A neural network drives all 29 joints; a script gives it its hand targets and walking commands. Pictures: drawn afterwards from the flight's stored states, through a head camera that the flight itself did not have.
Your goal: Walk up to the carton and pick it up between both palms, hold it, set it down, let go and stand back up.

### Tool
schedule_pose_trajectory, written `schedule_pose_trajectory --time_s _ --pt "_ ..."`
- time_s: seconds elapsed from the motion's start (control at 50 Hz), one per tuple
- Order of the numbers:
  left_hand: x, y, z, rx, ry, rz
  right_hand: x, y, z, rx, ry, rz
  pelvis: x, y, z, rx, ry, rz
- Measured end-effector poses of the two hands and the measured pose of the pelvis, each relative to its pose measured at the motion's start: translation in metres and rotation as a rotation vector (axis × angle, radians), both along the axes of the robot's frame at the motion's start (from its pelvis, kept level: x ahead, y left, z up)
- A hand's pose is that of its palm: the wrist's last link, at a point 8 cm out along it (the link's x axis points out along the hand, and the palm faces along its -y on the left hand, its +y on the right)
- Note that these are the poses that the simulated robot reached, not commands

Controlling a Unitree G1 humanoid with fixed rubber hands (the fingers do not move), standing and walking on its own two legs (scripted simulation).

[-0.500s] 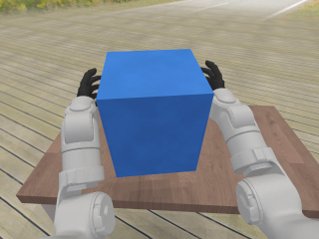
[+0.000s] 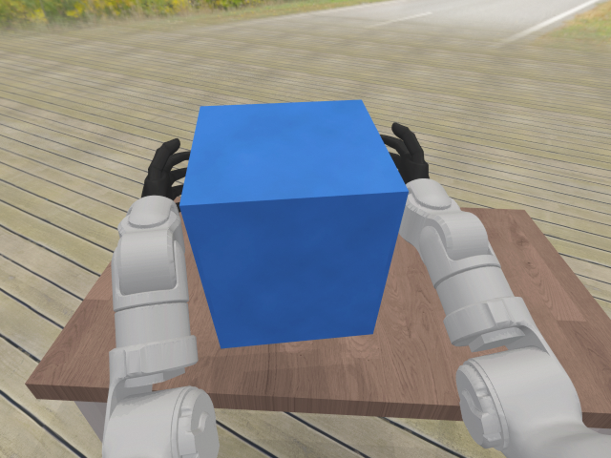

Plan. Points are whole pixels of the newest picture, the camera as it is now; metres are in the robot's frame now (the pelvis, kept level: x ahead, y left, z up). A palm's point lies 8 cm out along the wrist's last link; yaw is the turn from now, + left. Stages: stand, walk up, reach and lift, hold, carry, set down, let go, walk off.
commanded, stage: hold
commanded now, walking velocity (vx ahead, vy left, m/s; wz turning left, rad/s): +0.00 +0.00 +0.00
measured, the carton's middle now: (290, 225) +0.37 -0.01 +0.18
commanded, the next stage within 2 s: none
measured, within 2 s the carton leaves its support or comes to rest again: neither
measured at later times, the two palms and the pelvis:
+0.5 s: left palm (166, 202) +0.36 +0.14 +0.24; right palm (418, 183) +0.35 -0.16 +0.25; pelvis -0.01 -0.01 +0.00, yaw -1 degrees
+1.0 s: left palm (164, 201) +0.36 +0.14 +0.24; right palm (413, 184) +0.36 -0.16 +0.25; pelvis +0.00 +0.00 +0.00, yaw +0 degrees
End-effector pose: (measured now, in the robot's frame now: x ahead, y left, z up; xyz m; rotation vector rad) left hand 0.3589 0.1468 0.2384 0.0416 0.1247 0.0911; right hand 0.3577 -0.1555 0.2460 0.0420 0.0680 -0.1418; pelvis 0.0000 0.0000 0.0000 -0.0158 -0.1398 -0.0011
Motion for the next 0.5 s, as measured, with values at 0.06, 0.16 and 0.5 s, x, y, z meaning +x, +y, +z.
schedule_pose_trajectory --time_s 0.06,0.16,0.5 --pt "-0.002 0.001 0.003 0.005 -0.005 0.002 -0.001 0.001 0.001 0.008 -0.005 0.001 -0.001 0.002 0.0 0.0 -0.005 -0.005" --pt "-0.004 0.0 0.004 0.018 0.004 0.004 -0.003 0.0 0.0 0.015 0.002 0.001 -0.003 0.004 0.0 0.001 -0.007 -0.01" --pt "-0.003 -0.007 0.004 0.001 0.017 0.001 -0.004 -0.007 0.004 -0.016 0.013 -0.003 -0.013 -0.006 0.0 0.006 0.013 -0.009"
